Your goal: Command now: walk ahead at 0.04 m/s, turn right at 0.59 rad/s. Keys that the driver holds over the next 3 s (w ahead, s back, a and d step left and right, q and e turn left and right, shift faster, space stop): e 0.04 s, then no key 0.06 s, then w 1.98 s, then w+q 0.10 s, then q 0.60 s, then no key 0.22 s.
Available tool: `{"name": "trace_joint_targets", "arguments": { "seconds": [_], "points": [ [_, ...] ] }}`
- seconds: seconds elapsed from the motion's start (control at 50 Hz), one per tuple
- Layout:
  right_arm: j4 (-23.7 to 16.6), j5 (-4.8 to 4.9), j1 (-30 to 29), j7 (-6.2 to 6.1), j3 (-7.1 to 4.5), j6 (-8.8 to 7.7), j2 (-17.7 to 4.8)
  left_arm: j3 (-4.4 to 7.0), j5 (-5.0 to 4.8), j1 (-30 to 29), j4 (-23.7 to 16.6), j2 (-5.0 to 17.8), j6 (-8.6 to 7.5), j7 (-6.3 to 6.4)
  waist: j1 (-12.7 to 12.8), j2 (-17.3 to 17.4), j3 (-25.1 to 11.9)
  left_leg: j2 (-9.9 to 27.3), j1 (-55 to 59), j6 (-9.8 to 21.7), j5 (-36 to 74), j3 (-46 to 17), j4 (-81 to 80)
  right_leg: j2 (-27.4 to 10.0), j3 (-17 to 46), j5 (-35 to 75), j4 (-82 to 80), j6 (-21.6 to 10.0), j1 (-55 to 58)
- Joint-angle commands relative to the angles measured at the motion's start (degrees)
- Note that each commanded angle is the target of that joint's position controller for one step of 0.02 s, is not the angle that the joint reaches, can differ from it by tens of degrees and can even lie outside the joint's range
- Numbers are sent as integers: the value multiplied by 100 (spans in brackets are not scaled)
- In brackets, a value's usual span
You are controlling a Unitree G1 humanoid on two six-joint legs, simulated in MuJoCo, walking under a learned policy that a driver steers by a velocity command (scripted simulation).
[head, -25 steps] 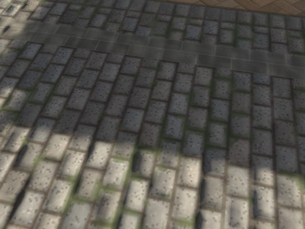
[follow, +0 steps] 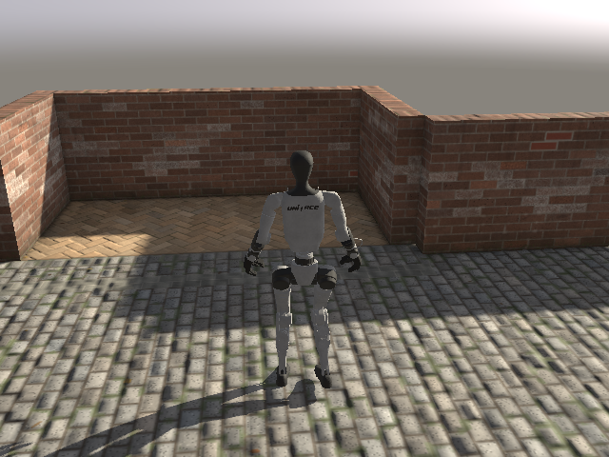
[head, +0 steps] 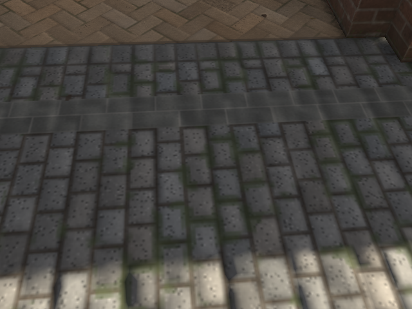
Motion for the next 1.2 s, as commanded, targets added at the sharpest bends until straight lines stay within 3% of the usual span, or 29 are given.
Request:
{"name": "trace_joint_targets", "arguments": {
  "seconds": [0.02, 0.06, 0.1, 0.14, 0.2, 0.26, 0.28, 0.3, 0.32, 0.34, 0.36, 0.38, 0.44, 0.54, 0.62, 0.68, 0.72, 0.74, 0.76, 0.78, 0.8, 0.82, 0.84, 0.86, 0.94, 1.0, 1.08, 1.14, 1.2],
  "points": [
    [-445, 80, -52, -63, -175, 32, -644, 291, -35, 420, -219, 835, 85, 32, 32, 780, -684, 1791, 1584, 1184, 2595, -1471, -702, -574, -120, 191, 1525, 363, -1127],
    [-405, 39, -70, -97, -186, 113, -746, 180, -67, 262, -318, 467, 140, -8, -2, 935, -522, 1443, 1225, 1122, 2406, -887, -907, -607, -462, 546, 1136, 414, -853],
    [-348, 22, 27, -113, -214, 170, -819, 100, -52, 97, -419, 259, 116, -13, -100, 1162, -627, 1420, 1350, 1215, 2491, -680, -940, -612, -635, 537, 463, 428, -635],
    [-297, 85, 135, -87, -244, 193, -897, 27, -16, 18, -452, 158, 83, -61, -214, 1226, -834, 1446, 1310, 1222, 979, -608, -1138, -749, -770, 596, -379, 323, -192],
    [-225, 211, 193, 7, -276, 166, -1079, 7, -4, 46, -424, 227, 11, -165, -258, 1469, -665, 1515, 808, 1215, -985, -781, -1519, -709, -1053, 697, -1538, 71, 598],
    [-95, 309, 251, 106, -216, 125, -1007, 16, 29, 594, -84, 196, -109, -224, 42, 1139, -394, 1372, 117, 946, -1773, -601, -1283, -538, -1320, 1586, -3137, -331, 1873],
    [-51, 268, 266, 133, -127, 81, -761, 23, 24, 885, 10, 218, -146, -204, 192, 931, -425, 1184, -351, 676, -1828, -408, -868, -691, -1035, 1464, -3339, -465, 2546],
    [-156, 140, 89, 203, 37, 7, -247, 73, 53, 1411, 93, 491, -182, -141, 347, -64, -556, 683, -1181, 206, -1778, 190, 714, -1763, 473, 918, -3864, -759, 3262],
    [-515, 173, -282, 190, 5, -110, -354, 266, 114, 1560, 82, 1307, -214, -174, 434, -1284, -95, 73, -2645, -30, -2238, 599, 1797, -2922, 2451, -100, -4555, -1632, 3058],
    [-575, 291, -585, 149, -137, -202, -833, 230, 170, 1476, 71, 1090, -358, -168, 544, -874, 300, 423, -2904, -5, -2061, 46, 2638, -3017, 2793, -517, -4826, -1942, 2637],
    [-479, 349, -362, 171, -196, -232, -948, 118, 143, 1249, 78, 753, -465, -150, 320, -844, 486, 574, -3094, 67, -1497, -100, 2854, -2783, 2358, -543, -4824, -1774, 2652],
    [-315, 297, -167, 186, -204, -248, -894, 62, 94, 1105, 65, 577, -539, -144, 215, -789, 478, 650, -3094, 92, -1061, -94, 2886, -2523, 1892, -166, -4830, -1575, 2685],
    [-191, 174, -135, 251, -171, -301, -683, 0, 75, 1061, 102, 406, -587, -113, 147, -484, 341, 673, -2758, -35, 74, 54, 2569, -2123, 865, 1660, -4934, -1310, 2631],
    [-312, 222, -715, 345, 2, -303, -314, 58, 36, 1383, 322, 541, -584, -89, 359, -449, 341, 464, -1852, -208, 1119, 295, 1055, -1845, -76, 2666, -4928, -1197, 2237],
    [-485, 279, -1099, 455, 33, -330, -391, 115, -42, 1626, 533, 706, -576, -99, 426, -441, 558, 374, -1522, -29, 1089, 296, 378, -2130, -46, 2709, -4855, -1199, 2324],
    [-489, 264, -896, 486, -20, -365, -591, 160, -67, 1579, 629, 814, -533, -80, 201, -508, 445, 266, -1083, 238, 653, 350, 91, -2300, -48, 3696, -4474, -1055, 2708],
    [-196, 218, 187, 397, -200, -351, -907, 140, -39, 1494, 645, 802, -478, -53, -401, -471, -348, -79, 552, 532, 564, 651, -71, -1962, -428, 5778, -3061, -828, 2617],
    [22, 203, 1183, 334, -298, -334, -1181, 54, 39, 1528, 585, 626, -470, -28, -822, -265, -1125, 411, 2247, 801, 642, 154, 175, -1716, -612, 5276, -1669, -627, 1716],
    [137, 74, 1869, 306, -429, -301, -1767, -131, 31, 2163, 413, 7, -556, -58, -679, 1303, -2143, 1999, 4447, 1715, -704, -2620, -181, -783, -869, 2614, 792, -151, -554],
    [182, 161, 1922, 337, -294, -311, -1351, -125, -28, 1980, 487, 154, -690, -72, -754, 1732, -2438, 2301, 4458, 1820, -1525, -4195, -1223, -506, -29, -26, 1621, -174, -1225],
    [174, 205, 1477, 309, -198, -299, -1089, 4, -199, 1412, 353, 586, -746, -126, -697, 1340, -1380, 2162, 3722, 1543, -1802, -3416, -1342, -869, -85, 225, 1994, -229, -1824],
    [113, 198, 1113, 285, -154, -277, -954, -21, -195, 1023, 259, 593, -779, -136, -556, 855, -799, 1963, 2876, 1391, -1420, -2676, -1402, -1176, -316, 711, 1807, -301, -1796],
    [95, 147, 811, 289, -116, -271, -825, -16, -92, 826, 236, 530, -786, -122, -378, 565, -401, 1731, 2095, 1331, -899, -2156, -1556, -1370, -428, 1107, 1434, -302, -1618],
    [57, 76, 604, 297, -66, -301, -670, 10, -36, 901, 288, 479, -733, -112, -165, 670, -256, 1509, 1562, 1272, -455, -1753, -1721, -1550, -392, 1402, 1157, -305, -1266],
    [190, 123, 506, 283, -90, -431, -716, -38, 25, 987, 359, 198, -540, -84, 86, 693, -27, 1331, 818, 1449, 356, -980, -2236, -1661, -506, 1940, 571, -93, -1033],
    [318, 149, 714, 219, -113, -416, -825, -77, 76, 364, 186, 128, -590, -90, -74, 517, 162, 1228, 995, 1383, 836, -578, -2325, -1679, -558, 2881, -478, 21, -1351],
    [480, 223, 1122, 166, -138, -337, -1005, -167, 18, -484, -1, -53, -701, -211, -433, 449, 284, 1124, 1200, 1194, 954, -179, -2275, -1406, -834, 3792, -1931, 11, -988],
    [647, 265, 1424, 156, -159, -242, -1081, -162, -29, -896, -169, 16, -737, -315, -563, 465, 375, 1378, 1788, 1157, 960, -275, -2058, -1311, -796, 3669, -2429, -95, -1086],
    [742, 283, 1452, 120, -201, -133, -1164, -113, -18, -879, -245, 176, -760, -391, -412, 566, 289, 1613, 2373, 1010, 1552, -375, -1627, -1194, -803, 3009, -2729, -320, -924]
  ]
}}
Next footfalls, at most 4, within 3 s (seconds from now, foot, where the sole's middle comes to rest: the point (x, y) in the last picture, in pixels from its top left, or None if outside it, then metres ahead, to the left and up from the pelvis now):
0.30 right None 0.02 -0.13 -0.77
0.74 left None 0.37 0.08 -0.77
1.26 right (269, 257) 0.64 -0.20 -0.77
1.80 left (209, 177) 0.96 0.01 -0.77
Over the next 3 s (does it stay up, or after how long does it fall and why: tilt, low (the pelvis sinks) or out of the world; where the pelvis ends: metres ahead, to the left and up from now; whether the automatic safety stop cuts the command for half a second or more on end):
stays up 1.15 -0.09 0.01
